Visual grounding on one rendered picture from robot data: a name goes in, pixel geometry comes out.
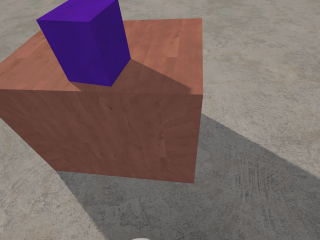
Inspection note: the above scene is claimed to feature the carton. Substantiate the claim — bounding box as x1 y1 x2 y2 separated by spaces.
36 0 131 87

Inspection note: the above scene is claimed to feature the pedestal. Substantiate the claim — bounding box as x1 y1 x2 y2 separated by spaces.
0 18 203 184

